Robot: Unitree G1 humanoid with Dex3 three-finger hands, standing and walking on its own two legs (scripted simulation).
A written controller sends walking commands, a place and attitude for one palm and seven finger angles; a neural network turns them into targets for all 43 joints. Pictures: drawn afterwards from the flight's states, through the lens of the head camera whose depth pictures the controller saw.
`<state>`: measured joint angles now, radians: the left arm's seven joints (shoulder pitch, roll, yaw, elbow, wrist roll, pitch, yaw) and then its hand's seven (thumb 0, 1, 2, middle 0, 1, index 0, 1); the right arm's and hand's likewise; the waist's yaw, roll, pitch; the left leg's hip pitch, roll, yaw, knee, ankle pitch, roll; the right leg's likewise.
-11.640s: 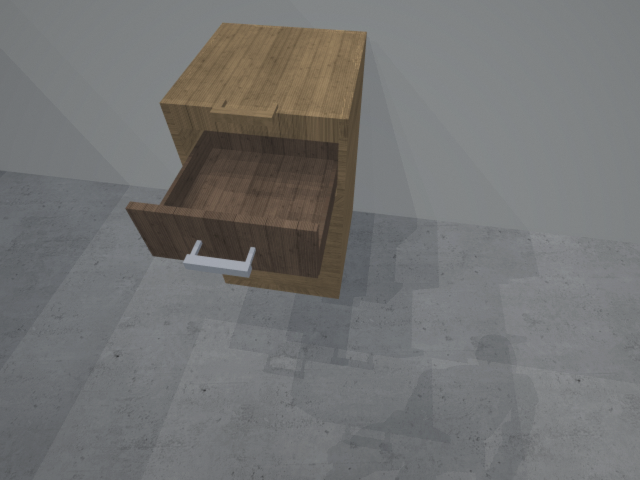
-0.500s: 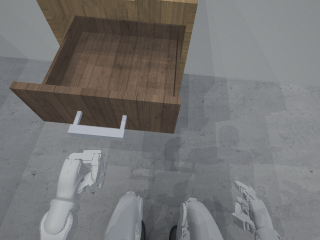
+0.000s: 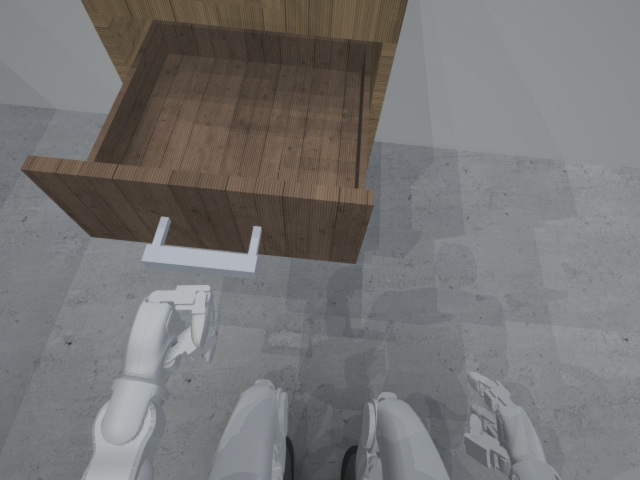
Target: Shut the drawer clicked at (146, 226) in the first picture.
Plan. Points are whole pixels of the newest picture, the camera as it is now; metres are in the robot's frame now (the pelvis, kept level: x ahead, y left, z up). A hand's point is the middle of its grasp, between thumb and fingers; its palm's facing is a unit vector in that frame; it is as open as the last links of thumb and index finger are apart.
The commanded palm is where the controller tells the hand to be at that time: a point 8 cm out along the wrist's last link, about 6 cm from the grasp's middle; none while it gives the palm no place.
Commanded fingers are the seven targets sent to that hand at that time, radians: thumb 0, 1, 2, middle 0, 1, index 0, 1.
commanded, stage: push the drawer shut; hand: left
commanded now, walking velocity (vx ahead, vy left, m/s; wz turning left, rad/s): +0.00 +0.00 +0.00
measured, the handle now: (206, 246) +0.39 +0.17 +0.01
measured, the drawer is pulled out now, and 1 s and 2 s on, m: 0.27 0.22 0.09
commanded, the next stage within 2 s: none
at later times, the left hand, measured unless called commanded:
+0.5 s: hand (221, 311) +0.31 +0.14 +0.01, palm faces -0.08 -1.00 -0.04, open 3.3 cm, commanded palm +0.31 +0.18 +0.01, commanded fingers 0.00 0.90 0.90 -1.40 -1.60 -1.40 -1.60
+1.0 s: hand (226, 270) +0.36 +0.14 +0.00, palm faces -0.08 -0.99 -0.06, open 3.0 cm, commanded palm +0.37 +0.18 +0.01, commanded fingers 0.00 0.90 0.90 -1.40 -1.60 -1.40 -1.60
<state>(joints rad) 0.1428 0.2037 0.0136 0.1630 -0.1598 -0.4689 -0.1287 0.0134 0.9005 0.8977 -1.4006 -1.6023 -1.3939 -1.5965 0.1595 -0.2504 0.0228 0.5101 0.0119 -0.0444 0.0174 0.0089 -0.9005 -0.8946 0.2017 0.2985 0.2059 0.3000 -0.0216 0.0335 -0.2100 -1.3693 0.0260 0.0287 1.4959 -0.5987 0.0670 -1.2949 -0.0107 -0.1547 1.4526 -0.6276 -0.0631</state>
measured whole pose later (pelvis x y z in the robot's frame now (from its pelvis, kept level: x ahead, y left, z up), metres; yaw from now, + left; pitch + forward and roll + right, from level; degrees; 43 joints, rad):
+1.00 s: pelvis -0.02 +0.00 +0.00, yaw +0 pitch +27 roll -4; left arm -0.30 0.26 0.05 0.53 -0.13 -0.46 -0.09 0.00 0.81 0.97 -1.40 -1.60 -1.40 -1.60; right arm 0.17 -0.26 0.04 0.60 0.01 -0.04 -0.01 0.01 -0.90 -0.89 0.20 0.30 0.21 0.30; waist -0.06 0.03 -0.18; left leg -1.41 0.02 0.02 1.50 -0.56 0.07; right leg -1.33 -0.01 -0.17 1.45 -0.59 -0.07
